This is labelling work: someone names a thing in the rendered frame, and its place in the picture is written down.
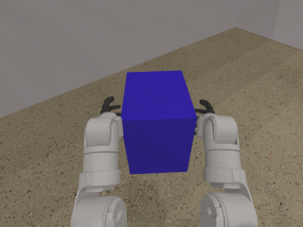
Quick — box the robot right hand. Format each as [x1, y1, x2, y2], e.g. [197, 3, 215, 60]
[194, 99, 215, 135]

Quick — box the robot right upper arm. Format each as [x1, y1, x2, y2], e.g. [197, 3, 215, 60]
[199, 192, 278, 227]

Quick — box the robot right forearm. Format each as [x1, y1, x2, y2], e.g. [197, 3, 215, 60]
[196, 113, 258, 219]

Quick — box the robot left forearm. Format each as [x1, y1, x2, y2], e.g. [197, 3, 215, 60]
[70, 112, 124, 227]

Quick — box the robot left hand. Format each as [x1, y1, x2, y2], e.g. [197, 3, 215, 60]
[100, 96, 121, 116]

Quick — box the carton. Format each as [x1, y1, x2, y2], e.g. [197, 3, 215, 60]
[121, 70, 197, 175]

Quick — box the robot left upper arm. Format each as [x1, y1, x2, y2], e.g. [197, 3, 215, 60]
[70, 195, 128, 227]

